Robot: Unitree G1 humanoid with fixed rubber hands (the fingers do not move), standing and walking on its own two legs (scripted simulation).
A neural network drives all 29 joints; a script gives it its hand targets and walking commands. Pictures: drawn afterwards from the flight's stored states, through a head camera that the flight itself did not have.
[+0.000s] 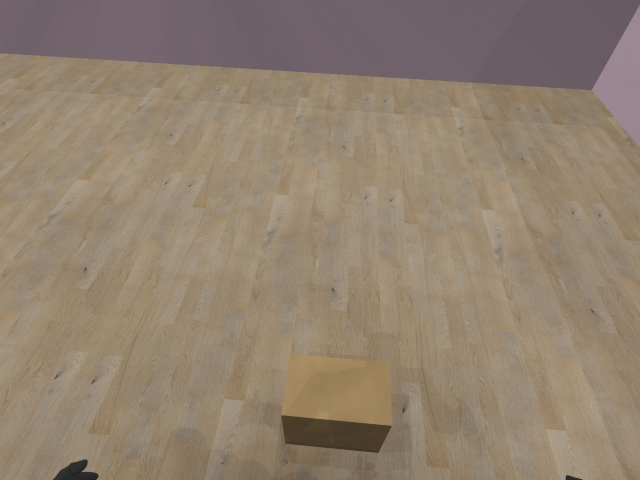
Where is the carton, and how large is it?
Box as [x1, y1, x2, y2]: [281, 354, 391, 452]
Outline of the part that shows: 290,354 281,413 285,443 378,452 391,426 389,363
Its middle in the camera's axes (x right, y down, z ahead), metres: +0.04 +0.46 +1.09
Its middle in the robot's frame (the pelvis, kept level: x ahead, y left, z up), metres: +0.44 -0.04 -0.64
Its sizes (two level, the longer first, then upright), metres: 0.274 0.164 0.245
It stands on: the floor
